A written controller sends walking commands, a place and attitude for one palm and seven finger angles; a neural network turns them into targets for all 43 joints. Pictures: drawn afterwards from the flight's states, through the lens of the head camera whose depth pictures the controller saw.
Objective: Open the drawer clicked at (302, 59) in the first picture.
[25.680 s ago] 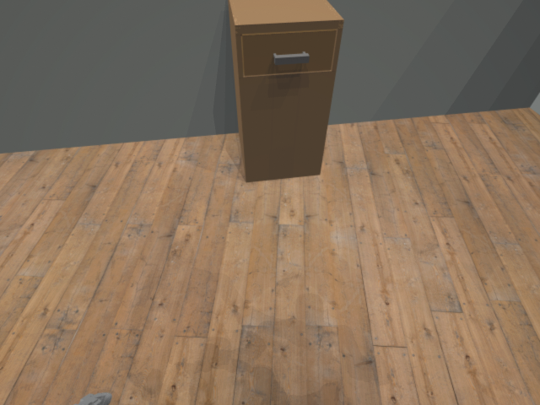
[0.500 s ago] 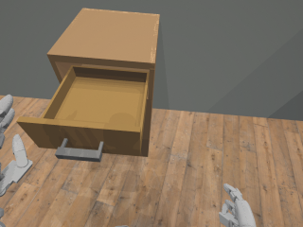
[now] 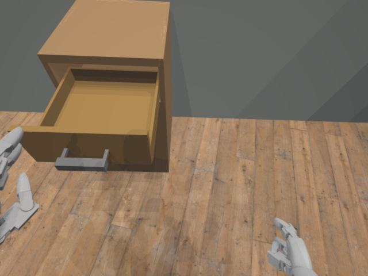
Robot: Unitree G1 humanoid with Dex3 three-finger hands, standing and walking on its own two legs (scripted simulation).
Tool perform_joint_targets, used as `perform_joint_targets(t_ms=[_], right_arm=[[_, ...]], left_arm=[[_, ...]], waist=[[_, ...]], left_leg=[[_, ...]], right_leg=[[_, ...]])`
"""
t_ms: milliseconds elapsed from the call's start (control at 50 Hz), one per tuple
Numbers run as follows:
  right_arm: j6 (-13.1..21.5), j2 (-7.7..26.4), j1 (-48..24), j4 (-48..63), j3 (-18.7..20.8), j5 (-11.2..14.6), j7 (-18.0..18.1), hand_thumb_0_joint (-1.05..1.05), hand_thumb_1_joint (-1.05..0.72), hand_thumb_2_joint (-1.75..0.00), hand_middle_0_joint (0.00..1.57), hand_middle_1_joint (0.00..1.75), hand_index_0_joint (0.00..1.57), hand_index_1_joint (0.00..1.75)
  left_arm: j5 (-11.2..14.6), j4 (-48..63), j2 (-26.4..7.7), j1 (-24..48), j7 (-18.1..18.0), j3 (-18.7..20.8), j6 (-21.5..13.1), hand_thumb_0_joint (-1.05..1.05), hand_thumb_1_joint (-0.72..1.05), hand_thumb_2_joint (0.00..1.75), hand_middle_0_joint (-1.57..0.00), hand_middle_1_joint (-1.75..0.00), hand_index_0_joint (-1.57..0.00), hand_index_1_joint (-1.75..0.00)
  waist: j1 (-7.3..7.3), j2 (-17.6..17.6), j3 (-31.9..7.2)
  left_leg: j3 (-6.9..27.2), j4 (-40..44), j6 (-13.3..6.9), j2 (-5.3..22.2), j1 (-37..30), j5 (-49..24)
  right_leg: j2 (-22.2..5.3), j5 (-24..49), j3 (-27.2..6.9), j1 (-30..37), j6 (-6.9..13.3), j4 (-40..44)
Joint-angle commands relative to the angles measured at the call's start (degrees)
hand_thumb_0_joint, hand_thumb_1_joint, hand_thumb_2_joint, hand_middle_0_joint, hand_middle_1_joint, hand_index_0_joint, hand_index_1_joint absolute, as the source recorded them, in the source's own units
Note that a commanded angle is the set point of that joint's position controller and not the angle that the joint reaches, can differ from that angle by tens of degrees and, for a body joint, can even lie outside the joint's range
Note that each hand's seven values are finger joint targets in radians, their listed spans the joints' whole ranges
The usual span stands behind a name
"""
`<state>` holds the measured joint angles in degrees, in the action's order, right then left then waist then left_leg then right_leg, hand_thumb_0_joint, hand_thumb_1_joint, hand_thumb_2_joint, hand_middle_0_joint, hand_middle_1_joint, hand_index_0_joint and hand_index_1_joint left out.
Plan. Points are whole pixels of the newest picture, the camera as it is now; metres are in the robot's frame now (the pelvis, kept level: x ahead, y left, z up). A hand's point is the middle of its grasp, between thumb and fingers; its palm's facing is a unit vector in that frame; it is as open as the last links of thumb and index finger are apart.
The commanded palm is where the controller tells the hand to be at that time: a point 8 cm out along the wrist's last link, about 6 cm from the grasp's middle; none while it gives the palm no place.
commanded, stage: stop stepping back and stand still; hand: left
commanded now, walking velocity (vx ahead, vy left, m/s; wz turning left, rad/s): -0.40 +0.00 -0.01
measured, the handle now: (84, 158) +0.43 +0.29 -0.09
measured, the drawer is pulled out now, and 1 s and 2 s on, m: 0.30 0.30 0.30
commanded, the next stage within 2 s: let the arm hang, fingers relaxed in 0.78 s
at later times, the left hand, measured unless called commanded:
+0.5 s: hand out of the picture +0.09 +0.22 +0.15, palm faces +0.38 -0.81 -0.45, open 7.4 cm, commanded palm +0.03 +0.27 +0.17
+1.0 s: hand out of the picture +0.09 +0.24 +0.00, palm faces +0.21 -0.87 -0.45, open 7.4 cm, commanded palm none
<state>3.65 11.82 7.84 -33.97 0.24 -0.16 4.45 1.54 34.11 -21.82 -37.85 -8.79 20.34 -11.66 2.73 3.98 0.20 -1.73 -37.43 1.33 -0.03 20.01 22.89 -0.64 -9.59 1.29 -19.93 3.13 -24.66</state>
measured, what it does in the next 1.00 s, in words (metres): walks backwards: left foot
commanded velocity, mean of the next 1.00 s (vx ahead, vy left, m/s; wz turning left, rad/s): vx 0.06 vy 0.01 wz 0.00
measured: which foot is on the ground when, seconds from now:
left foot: up 0.00-0.02, down 0.04-1.00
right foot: down 0.00-1.00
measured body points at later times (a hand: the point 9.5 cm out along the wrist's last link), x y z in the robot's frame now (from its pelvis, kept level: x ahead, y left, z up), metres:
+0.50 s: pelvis -0.09 -0.01 -0.01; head -0.09 +0.00 +0.44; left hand +0.06 +0.27 +0.18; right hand +0.06 -0.25 -0.10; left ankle -0.10 +0.11 -0.75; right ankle -0.02 -0.09 -0.74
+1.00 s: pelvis -0.11 -0.01 -0.02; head -0.12 -0.04 +0.43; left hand +0.07 +0.28 +0.03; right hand +0.06 -0.26 -0.13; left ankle -0.10 +0.10 -0.75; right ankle -0.03 -0.09 -0.75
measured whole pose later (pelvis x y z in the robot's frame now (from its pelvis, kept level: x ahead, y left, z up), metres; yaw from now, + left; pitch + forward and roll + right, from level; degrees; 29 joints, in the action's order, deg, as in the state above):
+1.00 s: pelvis -0.11 -0.01 -0.02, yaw +4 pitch -1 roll +1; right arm 2.9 15.8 10.5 -43.6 0.8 -0.6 -0.5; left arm -2.0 -6.5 -18.9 -19.7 -1.6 8.5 -2.8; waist 0.1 -2.6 -1.8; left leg -0.6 -33.6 -0.6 -0.9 16.6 16.5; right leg 0.5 -10.8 5.3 -20.9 3.8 -32.0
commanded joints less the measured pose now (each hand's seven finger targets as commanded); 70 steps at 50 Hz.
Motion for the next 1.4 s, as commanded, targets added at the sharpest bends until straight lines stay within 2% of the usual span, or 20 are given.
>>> perform_joint_targets(t_ms=[0,60,100,160,220,260,320,360,400,440,520,600,720,840,860,900,960,1080,1180,1380], right_arm=[[2.03,5.78,-2.47,8.17,4.02,0.78,0.80,0.00,-0.90,-0.90,0.20,0.30,0.20,0.30],[4.73,6.04,-3.11,9.26,5.55,1.61,-0.74,0.00,-0.90,-0.90,0.20,0.30,0.20,0.30],[5.69,5.37,-3.01,9.14,4.12,0.33,-0.73,0.00,-0.90,-0.90,0.20,0.30,0.20,0.30],[6.54,6.86,-1.32,8.96,3.31,2.02,-1.31,0.00,-0.90,-0.90,0.20,0.30,0.20,0.30],[5.38,6.60,-0.16,8.07,3.46,1.86,-0.97,0.00,-0.90,-0.90,0.20,0.30,0.20,0.30],[4.27,5.92,-0.79,7.12,2.67,0.68,-0.81,0.00,-0.90,-0.90,0.20,0.30,0.20,0.30],[3.87,5.16,-1.83,7.80,1.18,0.14,-0.06,0.00,-0.90,-0.90,0.20,0.30,0.20,0.30],[4.45,6.18,-0.54,8.09,0.91,-0.18,0.21,0.00,-0.90,-0.90,0.20,0.30,0.20,0.30],[4.97,8.15,-1.14,10.11,2.07,-0.26,0.03,0.00,-0.90,-0.90,0.20,0.30,0.20,0.30],[5.16,5.73,-1.91,8.56,1.31,0.25,-0.33,0.00,-0.90,-0.90,0.20,0.30,0.20,0.30],[5.78,7.15,-2.14,7.87,1.74,0.69,-0.18,0.00,-0.90,-0.90,0.20,0.30,0.20,0.30],[4.48,6.47,0.13,6.31,2.64,0.82,-0.66,0.00,-0.90,-0.90,0.20,0.30,0.20,0.30],[4.12,6.05,-0.62,7.13,1.33,0.17,-0.24,0.00,-0.90,-0.90,0.20,0.30,0.20,0.30],[5.13,6.82,-0.60,7.81,1.41,0.02,0.16,0.00,-0.90,-0.90,0.20,0.30,0.20,0.30],[6.26,16.16,-0.85,-7.57,4.97,-0.58,-5.69,0.00,-0.90,-0.90,0.20,0.30,0.20,0.30],[1.48,9.41,6.60,-6.57,3.47,0.11,-5.04,0.00,-0.90,-0.90,0.20,0.30,0.20,0.30],[-1.23,9.55,7.64,-6.79,2.55,-0.59,-4.65,0.00,-0.90,-0.90,0.20,0.30,0.20,0.30],[-3.26,7.46,5.91,-12.45,0.68,-1.55,-4.16,0.00,-0.90,-0.90,0.20,0.30,0.20,0.30],[-3.47,4.44,10.66,-18.86,0.43,-0.99,-3.39,0.00,-0.90,-0.90,0.20,0.30,0.20,0.30],[-4.44,0.84,19.77,-27.22,0.29,-0.63,-2.50,0.00,-0.90,-0.90,0.20,0.30,0.20,0.30]], left_arm=[[0.47,15.24,-10.50,-0.98,-1.43,8.15,-3.92,0.00,0.90,0.90,-0.20,-0.30,-0.20,-0.30],[1.37,15.76,-11.60,-3.27,-0.41,11.32,-4.84,0.00,0.90,0.90,-0.20,-0.30,-0.20,-0.30],[1.30,20.26,-11.80,-1.05,-0.29,11.96,-4.89,0.00,0.90,0.90,-0.20,-0.30,-0.20,-0.30],[1.29,16.19,-8.32,-1.59,-0.66,8.68,-3.56,0.00,0.90,0.90,-0.20,-0.30,-0.20,-0.30],[1.12,12.25,-9.39,2.10,-1.16,7.98,-2.31,0.00,0.90,0.90,-0.20,-0.30,-0.20,-0.30],[0.59,10.52,-8.31,4.22,-1.37,6.45,-2.22,0.00,0.90,0.90,-0.20,-0.30,-0.20,-0.30],[-0.65,10.02,-7.74,3.51,-1.68,5.89,-1.80,0.00,0.90,0.90,-0.20,-0.30,-0.20,-0.30],[-0.96,11.32,-6.93,2.98,-1.83,4.63,-2.29,0.00,0.90,0.90,-0.20,-0.30,-0.20,-0.30],[-0.93,16.60,-8.75,4.77,-1.95,5.71,-3.69,0.00,0.90,0.90,-0.20,-0.30,-0.20,-0.30],[-0.94,12.59,-8.64,0.78,-1.85,7.33,-2.94,0.00,0.90,0.90,-0.20,-0.30,-0.20,-0.30],[-0.71,10.89,-8.24,3.77,-1.44,6.14,-3.11,0.00,0.90,0.90,-0.20,-0.30,-0.20,-0.30],[0.06,7.64,-8.56,3.38,-1.02,6.53,-3.24,0.00,0.90,0.90,-0.20,-0.30,-0.20,-0.30],[-0.21,9.76,-7.68,1.85,-1.54,5.27,-3.47,0.00,0.90,0.90,-0.20,-0.30,-0.20,-0.30],[-0.62,9.66,-7.78,3.35,-1.88,5.79,-3.71,0.00,0.90,0.90,-0.20,-0.30,-0.20,-0.30],[-5.67,-38.35,-0.34,11.12,6.98,-14.08,6.12,0.00,0.90,0.90,-0.20,-0.30,-0.20,-0.30],[-3.98,-41.99,2.03,11.46,8.47,-13.16,10.52,0.00,0.90,0.90,-0.20,-0.30,-0.20,-0.30],[-4.12,-49.98,0.27,17.50,8.56,-14.27,11.78,0.00,0.90,0.90,-0.20,-0.30,-0.20,-0.30],[-3.18,-72.52,0.90,23.77,7.80,-16.70,12.91,0.00,0.90,0.90,-0.20,-0.30,-0.20,-0.30],[-2.69,-85.47,3.06,19.69,7.54,-17.00,11.53,0.00,0.90,0.90,-0.20,-0.30,-0.20,-0.30],[-2.27,-96.24,5.80,17.73,6.85,-18.37,11.64,0.00,0.90,0.90,-0.20,-0.30,-0.20,-0.30]], waist=[[-1.65,-5.83,-11.51],[-2.40,-15.32,-13.90],[-2.32,-22.19,-10.86],[-1.83,-10.15,-4.53],[-1.37,6.55,-3.82],[-0.45,5.86,-4.21],[-0.77,4.61,-3.76],[-0.81,-3.77,-1.42],[-1.83,-15.91,-2.05],[-1.87,-18.25,-1.93],[-1.35,-7.29,3.22],[-1.07,2.99,-1.03],[-1.22,-4.23,-1.80],[-1.75,-8.49,-1.04],[0.49,-8.31,3.14],[-0.62,-0.71,-4.81],[-1.17,9.31,-3.66],[-2.95,-8.03,4.13],[-3.30,-11.42,-1.83],[-2.33,-5.47,4.98]], left_leg=[[4.15,19.17,-2.85,8.32,-6.67,-27.04],[5.72,13.17,-5.20,15.30,-9.98,-44.12],[5.37,15.44,-6.21,16.00,-4.28,-35.03],[3.68,10.87,-4.87,11.49,1.90,-15.39],[-0.10,-9.75,-1.66,-0.49,-0.69,4.47],[1.84,-16.65,-1.90,-0.12,-1.00,2.52],[-0.14,1.94,-3.36,0.38,-7.65,2.00],[0.76,17.42,-4.53,1.77,-7.90,2.10],[15.11,25.97,-7.63,12.50,-3.78,1.44],[13.59,27.66,-7.88,13.55,5.71,11.80],[8.18,18.52,-6.07,8.34,7.77,2.95],[1.14,-1.73,-3.11,0.17,0.04,1.60],[2.86,15.82,-4.17,2.73,-7.32,-3.57],[7.16,20.40,-5.01,6.39,0.02,-0.70],[7.88,8.98,-4.46,5.76,3.52,-13.14],[5.98,6.81,-3.83,5.43,-2.23,-17.47],[5.62,4.20,-4.21,1.92,-1.89,-9.69],[10.53,17.67,-5.11,5.58,2.43,-5.09],[5.84,17.64,-3.71,3.65,-2.85,-3.69],[5.62,19.81,-4.11,4.69,-4.07,-2.53]], right_leg=[[-6.08,21.36,-3.64,11.89,-2.66,-5.34],[-1.21,2.17,-0.58,3.06,-4.20,-13.75],[-1.26,-12.07,0.07,3.45,-3.91,-17.61],[-1.78,-2.70,-0.73,10.09,-4.28,-3.97],[-15.75,-32.86,-23.94,-2.52,1.24,17.05],[-16.38,-29.78,-20.96,-3.93,2.63,15.77],[-11.97,-24.42,-10.29,-4.60,1.21,12.76],[-7.83,-23.63,-8.41,-1.70,-0.60,7.93],[0.31,-10.36,-0.80,3.29,-3.03,-9.55],[0.20,-11.02,0.39,7.51,-4.03,-15.65],[-1.05,-6.39,-1.47,11.25,-3.28,-1.05],[-13.12,-28.26,-22.21,1.50,1.38,16.12],[-7.62,-16.09,-9.56,2.90,-0.39,9.64],[-2.18,-7.69,-6.10,9.64,-2.67,4.22],[-5.06,6.44,-2.85,2.23,-1.29,-4.48],[-4.85,6.95,-4.37,3.73,-0.08,-4.30],[-8.12,-3.53,-7.95,3.46,2.13,0.86],[-3.16,-8.54,-7.03,6.04,-0.13,1.82],[-4.83,-7.08,-8.56,12.25,0.69,7.06],[-4.24,-10.67,-6.99,8.08,0.47,9.70]])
